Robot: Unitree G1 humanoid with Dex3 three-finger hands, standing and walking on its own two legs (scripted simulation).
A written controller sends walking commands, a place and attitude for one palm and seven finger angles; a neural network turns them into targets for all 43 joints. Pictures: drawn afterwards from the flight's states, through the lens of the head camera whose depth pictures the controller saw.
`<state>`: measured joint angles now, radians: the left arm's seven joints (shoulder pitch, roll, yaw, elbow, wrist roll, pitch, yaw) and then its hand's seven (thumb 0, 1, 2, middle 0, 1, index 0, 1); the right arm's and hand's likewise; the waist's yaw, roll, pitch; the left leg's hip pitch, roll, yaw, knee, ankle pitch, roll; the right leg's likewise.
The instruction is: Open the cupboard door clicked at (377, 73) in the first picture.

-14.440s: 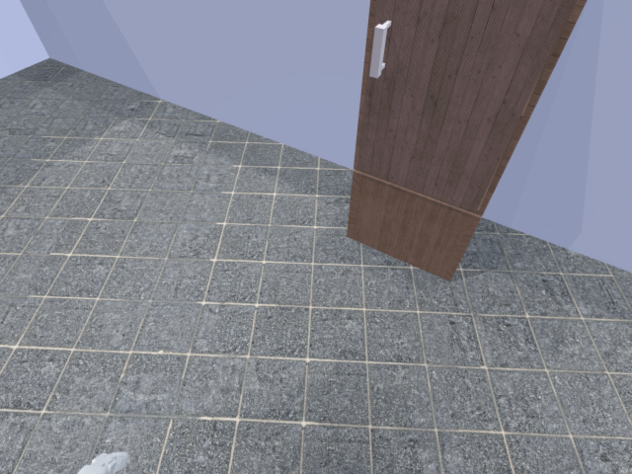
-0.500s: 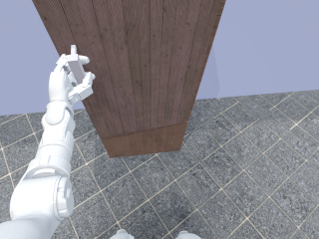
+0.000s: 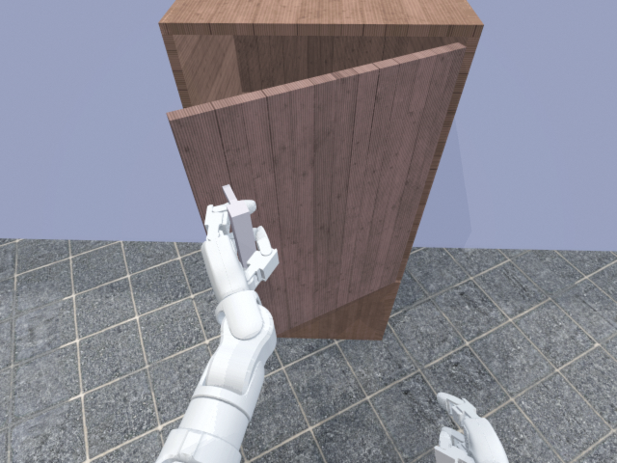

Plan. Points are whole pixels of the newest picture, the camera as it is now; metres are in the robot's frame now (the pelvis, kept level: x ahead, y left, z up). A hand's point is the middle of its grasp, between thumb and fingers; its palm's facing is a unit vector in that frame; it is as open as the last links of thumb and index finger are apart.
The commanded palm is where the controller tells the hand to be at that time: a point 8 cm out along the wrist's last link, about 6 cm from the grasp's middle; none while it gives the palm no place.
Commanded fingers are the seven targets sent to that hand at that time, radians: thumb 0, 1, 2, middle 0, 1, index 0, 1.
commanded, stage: pull the door open along its arc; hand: left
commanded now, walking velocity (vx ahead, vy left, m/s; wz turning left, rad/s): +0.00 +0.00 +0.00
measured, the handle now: (239, 228) +0.41 +0.12 +0.08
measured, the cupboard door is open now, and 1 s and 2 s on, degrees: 28 38 44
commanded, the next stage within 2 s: open thumb and fingers to let go in 0.32 s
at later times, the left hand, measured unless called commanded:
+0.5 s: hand (302, 293) +0.30 +0.02 +0.09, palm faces +0.31 -0.95 -0.05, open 6.2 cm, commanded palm +0.26 +0.07 +0.08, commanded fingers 0.00 0.55 0.75 -0.38 -1.31 -0.38 -1.31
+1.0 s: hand (291, 289) +0.32 +0.04 +0.08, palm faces +0.32 -0.95 -0.04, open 13.3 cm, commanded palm +0.26 +0.06 +0.08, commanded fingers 0.00 -0.50 0.30 -0.23 -0.80 -0.23 -0.80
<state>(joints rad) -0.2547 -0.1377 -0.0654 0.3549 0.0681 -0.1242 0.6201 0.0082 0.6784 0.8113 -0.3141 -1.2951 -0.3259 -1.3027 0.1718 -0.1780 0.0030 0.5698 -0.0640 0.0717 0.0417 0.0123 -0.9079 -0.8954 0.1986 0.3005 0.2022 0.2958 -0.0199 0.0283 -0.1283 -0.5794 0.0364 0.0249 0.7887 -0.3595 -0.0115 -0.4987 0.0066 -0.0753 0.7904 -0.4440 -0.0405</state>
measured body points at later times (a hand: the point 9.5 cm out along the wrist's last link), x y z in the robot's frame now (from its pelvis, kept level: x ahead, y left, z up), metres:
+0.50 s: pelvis +0.00 -0.03 +0.01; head +0.01 -0.06 +0.45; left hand +0.28 +0.07 +0.09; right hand +0.19 -0.24 -0.10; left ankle +0.02 +0.13 -0.71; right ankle -0.03 -0.09 -0.71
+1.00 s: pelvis +0.00 -0.02 +0.00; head +0.02 -0.04 +0.45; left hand +0.29 +0.09 +0.08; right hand +0.17 -0.23 -0.11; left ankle +0.02 +0.13 -0.71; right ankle -0.03 -0.09 -0.71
